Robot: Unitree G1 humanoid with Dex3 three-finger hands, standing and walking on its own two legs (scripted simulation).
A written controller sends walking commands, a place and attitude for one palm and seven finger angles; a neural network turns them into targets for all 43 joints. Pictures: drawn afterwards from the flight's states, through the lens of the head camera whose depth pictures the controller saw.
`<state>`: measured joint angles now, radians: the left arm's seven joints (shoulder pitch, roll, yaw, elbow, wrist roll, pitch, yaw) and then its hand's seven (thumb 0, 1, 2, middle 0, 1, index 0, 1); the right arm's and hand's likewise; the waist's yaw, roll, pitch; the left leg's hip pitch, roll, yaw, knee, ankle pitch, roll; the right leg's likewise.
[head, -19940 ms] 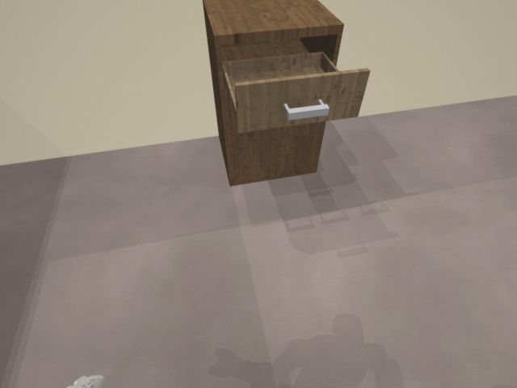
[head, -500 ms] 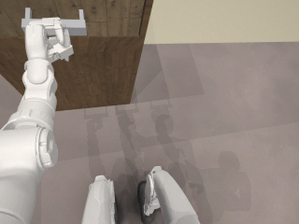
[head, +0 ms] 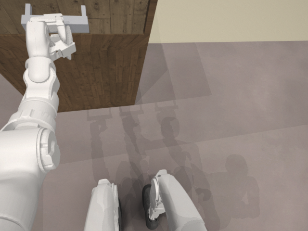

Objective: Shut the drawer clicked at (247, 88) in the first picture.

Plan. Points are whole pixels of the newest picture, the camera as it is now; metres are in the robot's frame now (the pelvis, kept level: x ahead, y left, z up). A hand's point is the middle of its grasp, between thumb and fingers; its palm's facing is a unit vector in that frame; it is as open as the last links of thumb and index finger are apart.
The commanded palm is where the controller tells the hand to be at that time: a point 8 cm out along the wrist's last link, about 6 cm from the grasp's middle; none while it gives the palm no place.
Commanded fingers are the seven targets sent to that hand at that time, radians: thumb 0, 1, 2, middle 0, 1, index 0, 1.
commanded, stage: pull the fist back off the drawer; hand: left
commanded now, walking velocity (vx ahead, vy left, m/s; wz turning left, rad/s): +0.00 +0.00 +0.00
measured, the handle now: (57, 16) +0.64 +0.17 +0.05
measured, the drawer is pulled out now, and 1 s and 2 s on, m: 0.00 0.00 0.00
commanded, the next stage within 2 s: draw the hand back to the body in 0.34 s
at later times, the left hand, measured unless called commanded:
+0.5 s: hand (74, 44) +0.56 +0.13 +0.04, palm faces +0.07 -1.00 -0.05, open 2.9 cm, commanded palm +0.51 +0.17 +0.07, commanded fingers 0.00 0.90 0.90 -1.40 -1.60 -1.40 -1.60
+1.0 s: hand (23, 69) +0.41 +0.17 +0.16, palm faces +0.06 -0.99 -0.11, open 3.3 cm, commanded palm +0.37 +0.23 +0.19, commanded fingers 0.00 0.90 0.90 -1.40 -1.60 -1.40 -1.60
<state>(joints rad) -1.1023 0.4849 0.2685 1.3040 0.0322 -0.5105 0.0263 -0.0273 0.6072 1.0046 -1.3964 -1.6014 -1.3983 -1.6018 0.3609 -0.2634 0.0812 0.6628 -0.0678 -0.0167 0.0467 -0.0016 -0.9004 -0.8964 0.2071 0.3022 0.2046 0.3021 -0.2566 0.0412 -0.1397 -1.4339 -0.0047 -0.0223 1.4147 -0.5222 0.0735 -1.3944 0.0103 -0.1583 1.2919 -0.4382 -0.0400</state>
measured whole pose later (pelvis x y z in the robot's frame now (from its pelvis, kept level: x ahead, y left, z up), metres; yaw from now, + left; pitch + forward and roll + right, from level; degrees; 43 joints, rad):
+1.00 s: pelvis +0.08 -0.01 +0.11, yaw +1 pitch +13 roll -2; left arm -0.06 0.26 0.11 0.25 -0.15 -0.27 -0.06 0.02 0.89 0.90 -1.40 -1.60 -1.40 -1.60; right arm 0.23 -0.26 0.01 0.51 0.06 0.03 -0.02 0.00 -0.90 -0.90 0.20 0.30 0.20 0.30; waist -0.03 0.03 -0.11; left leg -0.65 -0.02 0.03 0.90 -0.48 0.06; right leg -0.66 0.03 -0.08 0.84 -0.41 -0.03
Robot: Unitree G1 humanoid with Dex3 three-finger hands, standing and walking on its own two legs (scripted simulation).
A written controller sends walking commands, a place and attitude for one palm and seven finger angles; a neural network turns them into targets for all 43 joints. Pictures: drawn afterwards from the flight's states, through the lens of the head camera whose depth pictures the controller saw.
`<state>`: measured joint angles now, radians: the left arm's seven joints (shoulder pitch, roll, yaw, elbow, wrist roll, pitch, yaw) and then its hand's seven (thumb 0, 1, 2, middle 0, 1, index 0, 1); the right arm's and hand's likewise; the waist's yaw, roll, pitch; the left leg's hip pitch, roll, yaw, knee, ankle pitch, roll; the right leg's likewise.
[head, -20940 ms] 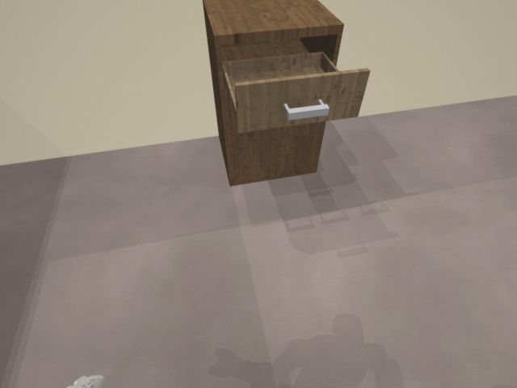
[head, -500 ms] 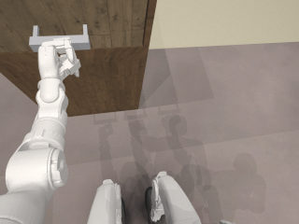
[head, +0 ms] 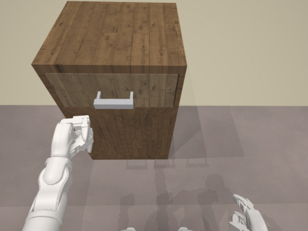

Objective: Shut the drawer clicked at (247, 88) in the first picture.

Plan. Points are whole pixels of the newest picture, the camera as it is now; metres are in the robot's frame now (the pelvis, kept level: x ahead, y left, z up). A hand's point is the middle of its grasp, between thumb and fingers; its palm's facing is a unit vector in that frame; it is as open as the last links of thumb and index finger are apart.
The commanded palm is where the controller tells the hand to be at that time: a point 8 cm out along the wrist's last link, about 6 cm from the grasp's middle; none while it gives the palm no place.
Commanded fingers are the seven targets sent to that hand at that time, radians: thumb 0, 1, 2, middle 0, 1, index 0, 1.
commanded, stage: draw the hand back to the body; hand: left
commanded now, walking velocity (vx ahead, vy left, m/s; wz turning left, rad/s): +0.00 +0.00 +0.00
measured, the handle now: (114, 99) +0.56 +0.16 -0.06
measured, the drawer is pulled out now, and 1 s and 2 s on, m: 0.00 0.00 0.00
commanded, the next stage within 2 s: step back with the hand held close in 0.82 s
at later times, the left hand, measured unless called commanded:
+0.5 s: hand (27, 158) +0.23 +0.23 +0.17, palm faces +0.30 -0.89 -0.35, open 3.3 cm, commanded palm +0.18 +0.27 +0.19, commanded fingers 0.00 0.90 0.90 -1.40 -1.60 -1.40 -1.60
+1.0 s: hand out of the picture +0.18 +0.23 +0.21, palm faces +0.38 -0.83 -0.41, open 3.3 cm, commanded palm +0.13 +0.27 +0.22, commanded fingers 0.00 0.90 0.90 -1.40 -1.60 -1.40 -1.60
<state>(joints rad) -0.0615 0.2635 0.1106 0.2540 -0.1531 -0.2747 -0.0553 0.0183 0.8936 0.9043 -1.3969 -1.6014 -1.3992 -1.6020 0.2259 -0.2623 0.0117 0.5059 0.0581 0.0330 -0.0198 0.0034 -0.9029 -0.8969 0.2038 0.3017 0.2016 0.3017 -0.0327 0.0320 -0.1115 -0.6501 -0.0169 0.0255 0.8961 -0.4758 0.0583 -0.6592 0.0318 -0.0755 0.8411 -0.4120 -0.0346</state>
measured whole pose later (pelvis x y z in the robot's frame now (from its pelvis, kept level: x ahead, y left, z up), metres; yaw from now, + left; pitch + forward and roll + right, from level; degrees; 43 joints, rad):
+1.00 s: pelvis -0.01 -0.01 +0.05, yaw +0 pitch -4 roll -1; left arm 0.53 0.35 0.30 -0.46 -0.06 -0.13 0.10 0.02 0.88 0.90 -1.40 -1.60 -1.40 -1.60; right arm 0.22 -0.23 0.03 0.61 0.02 -0.12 -0.07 0.01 -0.90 -0.90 0.20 0.30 0.20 0.30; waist 0.05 0.07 0.01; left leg -0.11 -0.01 0.03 0.47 -0.29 0.04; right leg -0.11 0.05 -0.05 0.41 -0.23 -0.05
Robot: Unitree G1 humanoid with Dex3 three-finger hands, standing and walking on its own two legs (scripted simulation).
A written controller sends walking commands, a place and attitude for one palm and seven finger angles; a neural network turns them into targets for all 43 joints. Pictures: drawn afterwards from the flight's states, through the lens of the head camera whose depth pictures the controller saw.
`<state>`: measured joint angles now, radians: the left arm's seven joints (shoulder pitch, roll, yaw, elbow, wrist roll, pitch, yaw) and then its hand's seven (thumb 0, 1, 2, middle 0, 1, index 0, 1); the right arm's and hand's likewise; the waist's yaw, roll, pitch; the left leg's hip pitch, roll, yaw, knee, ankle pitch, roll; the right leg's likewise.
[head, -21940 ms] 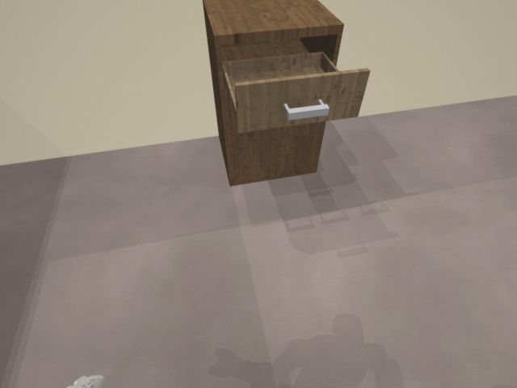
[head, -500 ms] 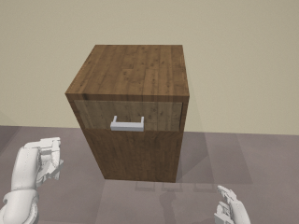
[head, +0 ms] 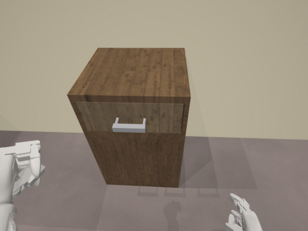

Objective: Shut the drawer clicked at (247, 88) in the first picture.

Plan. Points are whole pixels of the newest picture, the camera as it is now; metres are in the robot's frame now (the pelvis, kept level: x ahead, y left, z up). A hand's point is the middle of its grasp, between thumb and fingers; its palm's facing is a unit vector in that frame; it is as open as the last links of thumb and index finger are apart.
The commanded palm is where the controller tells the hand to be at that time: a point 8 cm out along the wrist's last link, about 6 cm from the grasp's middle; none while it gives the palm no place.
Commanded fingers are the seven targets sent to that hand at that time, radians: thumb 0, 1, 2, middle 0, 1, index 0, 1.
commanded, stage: step back with the hand held close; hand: left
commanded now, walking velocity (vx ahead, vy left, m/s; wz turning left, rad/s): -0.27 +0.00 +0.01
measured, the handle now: (130, 124) +0.56 +0.18 -0.11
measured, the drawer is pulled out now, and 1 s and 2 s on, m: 0.00 0.00 0.00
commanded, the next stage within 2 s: stop stepping back and stand still in 1.60 s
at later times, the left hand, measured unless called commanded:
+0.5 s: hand (25, 178) +0.16 +0.27 +0.16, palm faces +0.31 -0.80 -0.51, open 3.2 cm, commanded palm +0.10 +0.31 +0.18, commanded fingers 0.00 0.90 0.90 -1.40 -1.60 -1.40 -1.60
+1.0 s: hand (21, 190) +0.14 +0.26 +0.16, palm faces +0.30 -0.80 -0.53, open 3.2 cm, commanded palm +0.07 +0.31 +0.18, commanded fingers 0.00 0.90 0.90 -1.40 -1.60 -1.40 -1.60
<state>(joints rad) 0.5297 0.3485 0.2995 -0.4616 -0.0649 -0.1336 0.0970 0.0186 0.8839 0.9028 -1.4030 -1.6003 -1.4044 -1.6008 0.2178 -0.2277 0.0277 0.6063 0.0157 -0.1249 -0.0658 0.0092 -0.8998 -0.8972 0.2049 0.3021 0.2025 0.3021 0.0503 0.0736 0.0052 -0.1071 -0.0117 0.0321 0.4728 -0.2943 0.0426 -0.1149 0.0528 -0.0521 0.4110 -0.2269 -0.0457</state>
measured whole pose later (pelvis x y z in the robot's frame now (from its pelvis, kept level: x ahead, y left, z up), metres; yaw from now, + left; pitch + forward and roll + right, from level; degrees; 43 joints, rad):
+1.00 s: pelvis -0.07 +0.03 -0.02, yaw -2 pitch +1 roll -1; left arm 0.60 0.43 0.43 -0.62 0.00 -0.27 0.12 0.02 0.88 0.90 -1.40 -1.60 -1.41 -1.60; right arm 0.20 -0.22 -0.02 0.55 0.00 -0.07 -0.06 0.01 -0.90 -0.90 0.21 0.30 0.21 0.30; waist -0.02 -0.02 0.07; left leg -0.40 -0.04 0.09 0.65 -0.26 0.10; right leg -0.43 0.02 -0.01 0.61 -0.19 0.00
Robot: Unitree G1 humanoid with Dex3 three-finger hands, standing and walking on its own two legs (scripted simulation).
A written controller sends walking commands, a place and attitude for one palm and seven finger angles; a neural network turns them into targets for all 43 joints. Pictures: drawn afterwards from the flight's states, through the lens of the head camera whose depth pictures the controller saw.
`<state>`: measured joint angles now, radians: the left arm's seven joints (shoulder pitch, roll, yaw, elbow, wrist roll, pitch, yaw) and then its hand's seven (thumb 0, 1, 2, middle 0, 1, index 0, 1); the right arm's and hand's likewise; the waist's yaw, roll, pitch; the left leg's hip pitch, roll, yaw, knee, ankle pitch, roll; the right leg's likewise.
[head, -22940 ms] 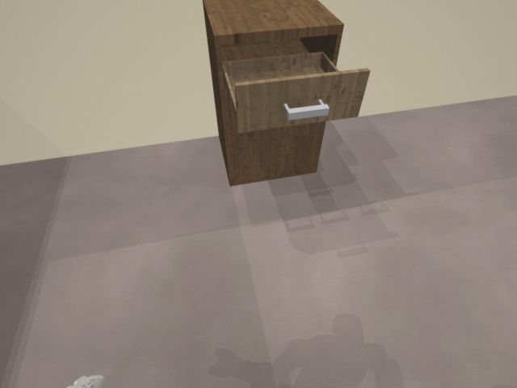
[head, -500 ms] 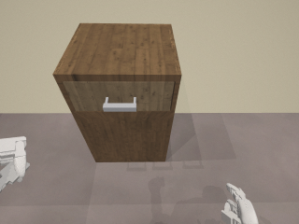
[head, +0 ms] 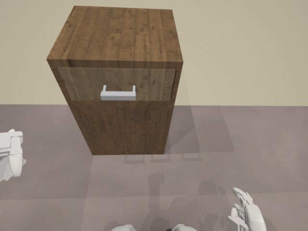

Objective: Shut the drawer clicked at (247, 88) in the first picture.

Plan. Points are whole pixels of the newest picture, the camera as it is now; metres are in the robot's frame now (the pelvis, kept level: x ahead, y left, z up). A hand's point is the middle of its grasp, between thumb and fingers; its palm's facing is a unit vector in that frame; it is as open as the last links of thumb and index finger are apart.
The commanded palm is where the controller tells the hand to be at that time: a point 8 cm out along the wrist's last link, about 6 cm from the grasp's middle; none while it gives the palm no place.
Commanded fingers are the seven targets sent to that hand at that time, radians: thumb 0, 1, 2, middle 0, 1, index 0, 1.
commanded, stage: step back with the hand held close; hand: left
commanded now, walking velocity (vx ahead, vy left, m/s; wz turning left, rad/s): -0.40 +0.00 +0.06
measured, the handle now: (119, 91) +0.63 +0.17 -0.09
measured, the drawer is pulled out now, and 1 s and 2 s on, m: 0.00 0.00 0.00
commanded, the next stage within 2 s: stop stepping back and stand still in 0.60 s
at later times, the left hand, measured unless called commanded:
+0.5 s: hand (10, 176) +0.17 +0.23 +0.19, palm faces +0.32 -0.84 -0.44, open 3.3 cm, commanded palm +0.10 +0.27 +0.19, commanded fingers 0.00 0.90 0.90 -1.40 -1.60 -1.40 -1.60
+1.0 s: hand out of the picture +0.07 +0.18 +0.17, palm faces +0.24 -0.84 -0.49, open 3.3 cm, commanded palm +0.01 +0.23 +0.19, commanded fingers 0.00 0.90 0.90 -1.40 -1.60 -1.40 -1.60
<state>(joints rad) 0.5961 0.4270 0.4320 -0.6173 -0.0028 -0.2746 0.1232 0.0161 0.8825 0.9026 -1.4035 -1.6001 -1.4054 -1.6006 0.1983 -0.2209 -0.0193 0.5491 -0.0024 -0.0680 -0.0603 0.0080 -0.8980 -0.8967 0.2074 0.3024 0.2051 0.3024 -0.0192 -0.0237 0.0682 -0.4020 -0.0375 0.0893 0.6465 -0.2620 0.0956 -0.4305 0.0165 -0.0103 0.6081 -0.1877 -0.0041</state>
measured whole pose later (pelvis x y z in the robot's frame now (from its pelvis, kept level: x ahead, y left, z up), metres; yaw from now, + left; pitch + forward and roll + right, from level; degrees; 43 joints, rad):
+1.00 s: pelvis -0.14 -0.04 +0.01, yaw -3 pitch +1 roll +0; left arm 0.65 0.43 0.37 -0.58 -0.04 -0.21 0.12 0.02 0.88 0.90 -1.40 -1.60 -1.40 -1.60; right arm 0.22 -0.24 -0.02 0.58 0.03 -0.08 -0.08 0.01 -0.90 -0.90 0.20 0.30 0.20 0.30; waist -0.04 -0.03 0.02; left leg -0.33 -0.01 0.04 0.50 -0.19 0.02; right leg -0.18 0.00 -0.03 0.53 -0.36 -0.01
